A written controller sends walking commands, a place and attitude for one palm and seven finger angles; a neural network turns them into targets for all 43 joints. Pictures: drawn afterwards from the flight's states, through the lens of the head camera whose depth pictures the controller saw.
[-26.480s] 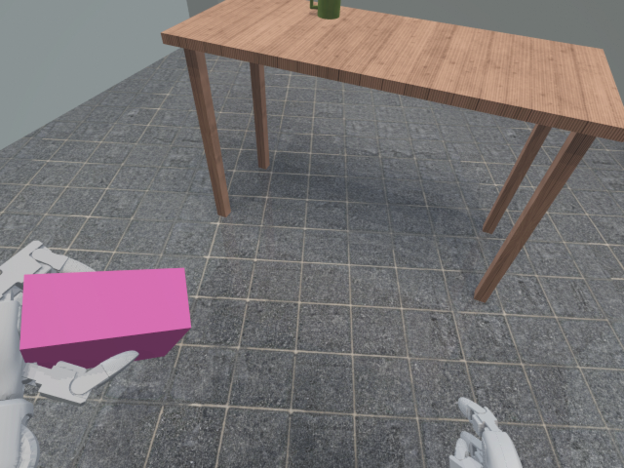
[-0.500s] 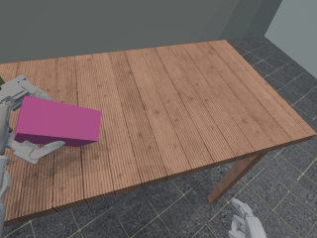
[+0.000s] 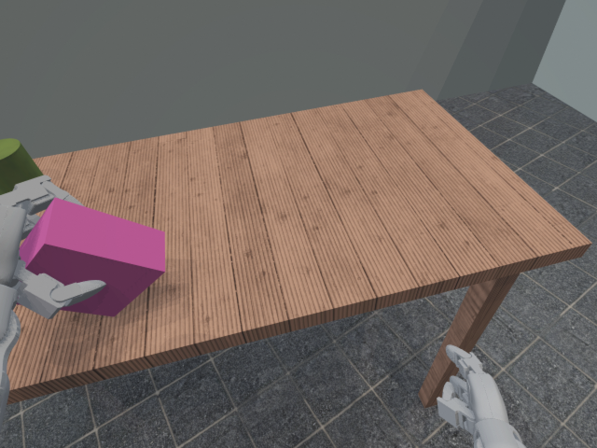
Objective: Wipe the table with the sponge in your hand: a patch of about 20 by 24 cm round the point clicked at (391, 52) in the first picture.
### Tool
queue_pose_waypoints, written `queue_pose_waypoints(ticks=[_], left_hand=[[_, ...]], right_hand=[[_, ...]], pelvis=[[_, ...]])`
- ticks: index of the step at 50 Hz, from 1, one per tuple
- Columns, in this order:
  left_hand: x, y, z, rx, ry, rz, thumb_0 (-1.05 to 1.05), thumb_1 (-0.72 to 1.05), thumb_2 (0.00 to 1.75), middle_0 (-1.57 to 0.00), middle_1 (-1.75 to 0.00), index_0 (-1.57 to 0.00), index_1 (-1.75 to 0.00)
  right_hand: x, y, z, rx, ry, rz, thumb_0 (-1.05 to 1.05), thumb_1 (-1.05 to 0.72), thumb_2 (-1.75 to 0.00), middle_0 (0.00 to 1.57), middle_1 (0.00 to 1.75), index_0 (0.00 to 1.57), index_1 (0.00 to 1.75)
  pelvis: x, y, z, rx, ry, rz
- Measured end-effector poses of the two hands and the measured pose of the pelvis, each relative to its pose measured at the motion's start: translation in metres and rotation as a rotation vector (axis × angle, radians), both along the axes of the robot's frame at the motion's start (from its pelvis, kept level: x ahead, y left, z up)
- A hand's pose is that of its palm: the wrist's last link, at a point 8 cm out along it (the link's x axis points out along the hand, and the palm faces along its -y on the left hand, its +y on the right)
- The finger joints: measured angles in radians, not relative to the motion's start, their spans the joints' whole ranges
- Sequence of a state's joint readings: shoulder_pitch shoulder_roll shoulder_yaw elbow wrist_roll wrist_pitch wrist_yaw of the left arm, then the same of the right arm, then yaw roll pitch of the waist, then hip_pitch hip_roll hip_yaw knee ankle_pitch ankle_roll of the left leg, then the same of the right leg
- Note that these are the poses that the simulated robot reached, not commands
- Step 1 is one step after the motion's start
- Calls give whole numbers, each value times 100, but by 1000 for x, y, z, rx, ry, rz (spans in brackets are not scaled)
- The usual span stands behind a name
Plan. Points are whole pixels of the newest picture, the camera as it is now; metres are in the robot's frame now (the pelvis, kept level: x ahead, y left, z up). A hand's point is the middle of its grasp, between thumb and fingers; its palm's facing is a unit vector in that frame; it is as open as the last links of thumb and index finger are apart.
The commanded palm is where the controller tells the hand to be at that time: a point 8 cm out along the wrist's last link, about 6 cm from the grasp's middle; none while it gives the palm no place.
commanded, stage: turn the palm down, sponge in hand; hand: left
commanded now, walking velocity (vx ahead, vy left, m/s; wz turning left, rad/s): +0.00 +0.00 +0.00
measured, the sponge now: (106, 268) +0.26 +0.28 +0.14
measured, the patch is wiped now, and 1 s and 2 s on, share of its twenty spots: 0.00 0.00 0.00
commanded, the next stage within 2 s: move the sponge above the wiping area in 1.62 s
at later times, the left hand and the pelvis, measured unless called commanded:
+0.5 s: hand (94, 232) +0.27 +0.27 +0.20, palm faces +0.24 -0.37 -0.90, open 10.1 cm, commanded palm +0.22 +0.28 +0.26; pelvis +0.01 +0.00 -0.01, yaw -5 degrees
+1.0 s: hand (79, 227) +0.26 +0.28 +0.21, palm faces +0.21 -0.20 -0.96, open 10.1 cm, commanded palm +0.21 +0.30 +0.30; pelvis +0.00 +0.04 +0.01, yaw -5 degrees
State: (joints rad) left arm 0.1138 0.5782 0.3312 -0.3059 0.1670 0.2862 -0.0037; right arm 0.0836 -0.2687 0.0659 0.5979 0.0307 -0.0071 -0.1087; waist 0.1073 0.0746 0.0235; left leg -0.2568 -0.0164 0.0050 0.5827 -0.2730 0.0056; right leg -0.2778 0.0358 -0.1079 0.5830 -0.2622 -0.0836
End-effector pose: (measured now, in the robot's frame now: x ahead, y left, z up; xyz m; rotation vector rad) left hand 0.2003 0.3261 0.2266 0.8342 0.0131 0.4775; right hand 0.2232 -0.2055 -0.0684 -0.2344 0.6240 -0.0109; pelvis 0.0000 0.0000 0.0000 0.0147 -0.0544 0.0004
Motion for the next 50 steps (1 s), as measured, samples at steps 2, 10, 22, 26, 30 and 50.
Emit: queue_pose_waypoints(ticks=[2,10,22,26,30,50], left_hand=[[10,-10,-4,18,80,-40,-1,-51,104,-73,-134,-74,-134],[27,-64,15,167,6,-254,-1,-51,104,-73,-134,-75,-133],[33,-29,22,272,144,-29,0,-51,104,-73,-134,-75,-133],[35,-44,15,297,140,-126,0,-51,104,-73,-134,-75,-134],[33,-60,24,352,76,-209,0,-51,104,-73,-134,-75,-133],[32,-38,30,461,191,-74,0,-52,104,-73,-134,-75,-133]], right_hand=[[-1,-7,-2,9,-5,-27,1,-90,-90,20,30,20,30],[-10,-39,-7,2,14,-109,1,-90,-90,20,30,20,30],[-19,-61,-22,-12,82,-198,1,-90,-90,20,30,20,30],[-14,-47,-14,-17,41,-192,1,-90,-90,20,30,20,30],[-5,-24,-3,2,-10,-165,1,-90,-90,20,30,19,30],[14,37,18,31,-33,-36,1,-90,-90,20,30,17,29]], pelvis=[[0,-4,0,2,-3,-5],[11,-17,-3,13,14,-44],[16,-6,-6,17,21,-73],[14,2,-5,14,14,-80],[14,11,-3,10,3,-88],[-4,36,8,11,-38,-80]])
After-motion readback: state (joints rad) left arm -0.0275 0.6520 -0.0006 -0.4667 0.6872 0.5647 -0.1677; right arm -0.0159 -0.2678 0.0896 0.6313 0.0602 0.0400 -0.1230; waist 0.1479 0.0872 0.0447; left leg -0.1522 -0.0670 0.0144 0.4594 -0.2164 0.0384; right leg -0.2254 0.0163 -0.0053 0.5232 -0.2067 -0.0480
